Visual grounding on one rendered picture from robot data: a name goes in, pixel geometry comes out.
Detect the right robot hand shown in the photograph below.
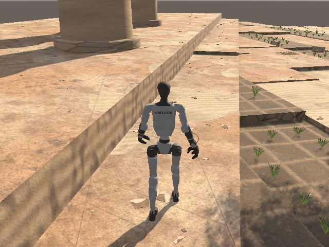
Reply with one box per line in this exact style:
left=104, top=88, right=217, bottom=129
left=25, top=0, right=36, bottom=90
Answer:
left=187, top=145, right=199, bottom=159

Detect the right robot forearm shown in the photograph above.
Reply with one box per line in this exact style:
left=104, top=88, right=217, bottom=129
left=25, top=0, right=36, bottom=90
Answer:
left=185, top=125, right=197, bottom=148

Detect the right robot thigh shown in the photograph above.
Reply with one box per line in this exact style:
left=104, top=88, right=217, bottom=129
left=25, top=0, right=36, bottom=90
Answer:
left=171, top=143, right=182, bottom=174

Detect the left robot forearm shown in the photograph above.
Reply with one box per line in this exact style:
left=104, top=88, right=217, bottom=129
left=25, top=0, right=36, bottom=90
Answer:
left=138, top=123, right=145, bottom=138

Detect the left robot hand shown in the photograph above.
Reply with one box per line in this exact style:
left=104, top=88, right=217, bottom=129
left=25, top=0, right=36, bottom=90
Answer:
left=138, top=135, right=150, bottom=144

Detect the robot left upper arm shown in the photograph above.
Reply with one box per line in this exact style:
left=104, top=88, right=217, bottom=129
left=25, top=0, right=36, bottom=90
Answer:
left=140, top=103, right=153, bottom=131

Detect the robot right upper arm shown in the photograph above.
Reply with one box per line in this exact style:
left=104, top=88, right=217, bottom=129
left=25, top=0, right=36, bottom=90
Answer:
left=175, top=104, right=189, bottom=133

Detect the robot torso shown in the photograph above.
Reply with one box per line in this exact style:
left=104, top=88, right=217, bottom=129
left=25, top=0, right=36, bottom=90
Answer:
left=152, top=102, right=176, bottom=154

